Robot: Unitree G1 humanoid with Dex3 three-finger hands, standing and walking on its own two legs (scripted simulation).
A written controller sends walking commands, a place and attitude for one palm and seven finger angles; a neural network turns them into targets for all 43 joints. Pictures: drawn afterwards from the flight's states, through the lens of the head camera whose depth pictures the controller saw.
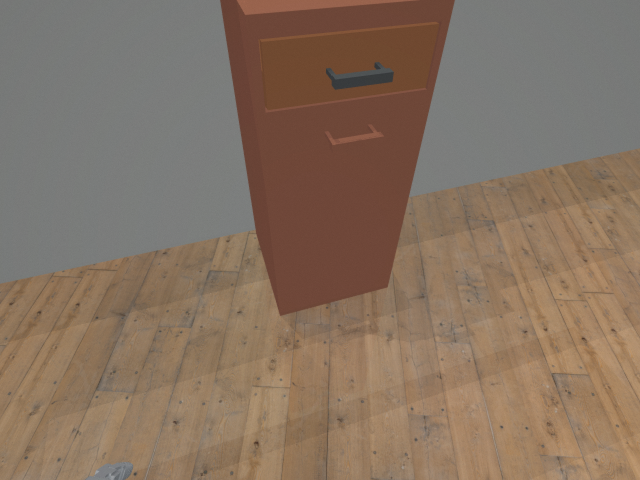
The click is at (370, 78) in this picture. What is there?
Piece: drawer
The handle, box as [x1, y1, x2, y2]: [326, 62, 393, 89]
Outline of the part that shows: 393,72 389,68 385,68 378,62 375,62 374,65 377,69 376,70 336,75 330,68 326,68 326,73 332,80 332,85 335,89 388,82 392,80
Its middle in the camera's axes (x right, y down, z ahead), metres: +0.08 -0.35 +0.82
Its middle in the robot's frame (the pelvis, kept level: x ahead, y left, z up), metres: +0.86 -0.04 +0.13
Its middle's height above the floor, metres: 0.89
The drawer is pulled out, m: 0.00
